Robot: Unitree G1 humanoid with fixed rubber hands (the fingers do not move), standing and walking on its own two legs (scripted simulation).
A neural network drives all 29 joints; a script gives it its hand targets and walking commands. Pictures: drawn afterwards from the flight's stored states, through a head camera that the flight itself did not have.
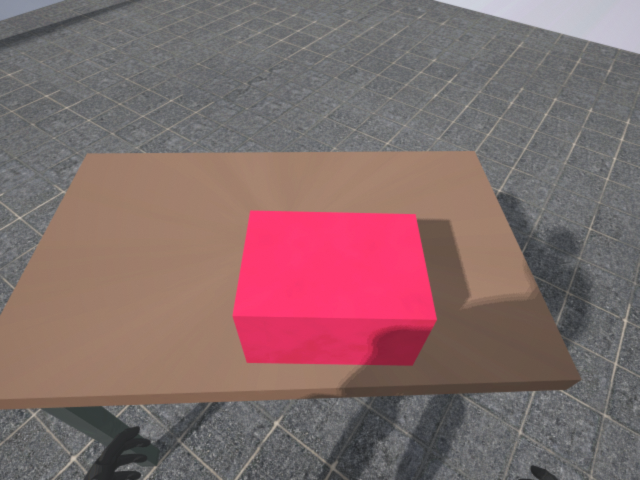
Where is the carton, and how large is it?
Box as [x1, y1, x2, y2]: [233, 211, 436, 365]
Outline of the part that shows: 250,211 233,310 233,319 247,362 412,365 436,320 415,214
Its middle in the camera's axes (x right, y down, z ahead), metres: +0.02 +0.07 +0.58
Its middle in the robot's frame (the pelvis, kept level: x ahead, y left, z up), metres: +0.38 +0.00 -0.02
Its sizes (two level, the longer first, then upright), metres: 0.248 0.177 0.143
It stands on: a table, 0.67 m high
